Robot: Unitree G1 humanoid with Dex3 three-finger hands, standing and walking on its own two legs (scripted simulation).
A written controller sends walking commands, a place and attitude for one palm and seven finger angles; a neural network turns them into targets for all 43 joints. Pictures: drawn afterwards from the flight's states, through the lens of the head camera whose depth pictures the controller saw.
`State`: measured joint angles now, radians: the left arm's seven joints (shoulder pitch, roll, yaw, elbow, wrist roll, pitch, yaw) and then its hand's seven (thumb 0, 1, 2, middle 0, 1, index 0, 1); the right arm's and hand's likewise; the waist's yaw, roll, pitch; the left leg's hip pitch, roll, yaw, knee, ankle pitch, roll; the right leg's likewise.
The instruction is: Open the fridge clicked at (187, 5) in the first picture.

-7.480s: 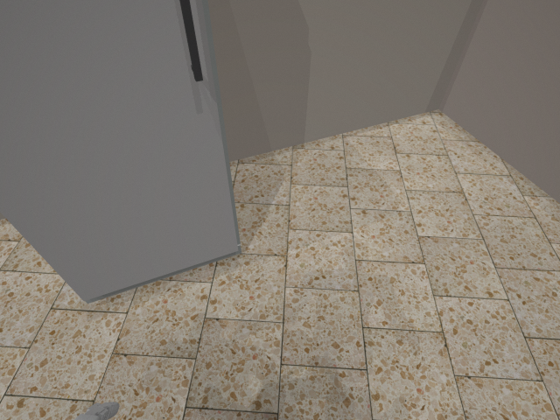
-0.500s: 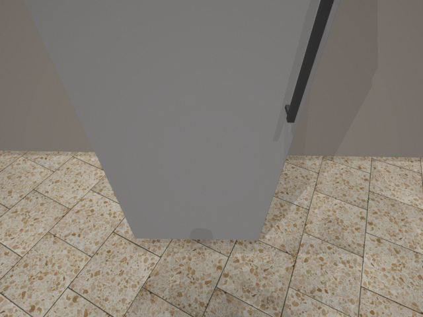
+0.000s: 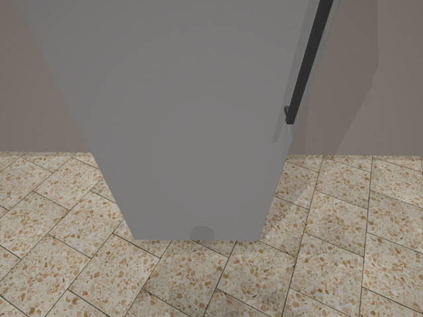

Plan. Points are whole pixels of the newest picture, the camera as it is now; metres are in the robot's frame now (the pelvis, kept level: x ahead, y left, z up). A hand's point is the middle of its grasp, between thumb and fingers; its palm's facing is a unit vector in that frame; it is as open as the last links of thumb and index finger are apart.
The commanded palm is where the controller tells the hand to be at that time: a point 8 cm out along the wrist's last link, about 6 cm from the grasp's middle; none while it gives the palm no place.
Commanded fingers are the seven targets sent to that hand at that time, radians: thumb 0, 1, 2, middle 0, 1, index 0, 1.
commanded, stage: look again from close up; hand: right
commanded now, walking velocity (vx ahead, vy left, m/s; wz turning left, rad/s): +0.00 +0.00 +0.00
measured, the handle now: (307, 49) +0.55 -0.15 +0.25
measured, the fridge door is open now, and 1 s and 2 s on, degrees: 0 0 0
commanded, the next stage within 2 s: shuffle to correct the standing spot in 1.40 s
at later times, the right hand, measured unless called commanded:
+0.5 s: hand out of the picture +0.07 -0.24 -0.16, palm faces -0.02 +0.95 -0.32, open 7.3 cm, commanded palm none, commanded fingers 0.00 -0.90 -0.90 0.20 0.30 0.20 0.30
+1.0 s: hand out of the picture +0.07 -0.24 -0.16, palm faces -0.01 +0.95 -0.32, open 7.3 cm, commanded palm none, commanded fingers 0.00 -0.90 -0.90 0.20 0.30 0.20 0.30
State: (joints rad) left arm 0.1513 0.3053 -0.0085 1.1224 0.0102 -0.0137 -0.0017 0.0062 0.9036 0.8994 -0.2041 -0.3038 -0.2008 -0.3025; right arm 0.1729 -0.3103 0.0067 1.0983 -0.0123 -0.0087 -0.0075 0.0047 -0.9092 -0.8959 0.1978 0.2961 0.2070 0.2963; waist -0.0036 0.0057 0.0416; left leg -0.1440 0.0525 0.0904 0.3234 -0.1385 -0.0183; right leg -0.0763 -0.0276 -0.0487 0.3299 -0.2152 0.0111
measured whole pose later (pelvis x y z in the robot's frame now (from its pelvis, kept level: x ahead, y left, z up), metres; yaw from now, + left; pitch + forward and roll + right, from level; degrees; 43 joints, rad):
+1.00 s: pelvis +0.01 +0.00 +0.00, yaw +0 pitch -2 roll +0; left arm 0.14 0.33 -0.01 1.12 0.01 -0.02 0.00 0.01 0.90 0.90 -0.20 -0.30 -0.20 -0.30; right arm 0.16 -0.33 0.00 1.11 -0.01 -0.01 0.00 0.00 -0.91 -0.90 0.20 0.30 0.21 0.30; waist -0.01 0.01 0.04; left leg -0.12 0.05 0.10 0.30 -0.14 -0.02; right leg -0.05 -0.03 -0.04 0.29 -0.21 0.01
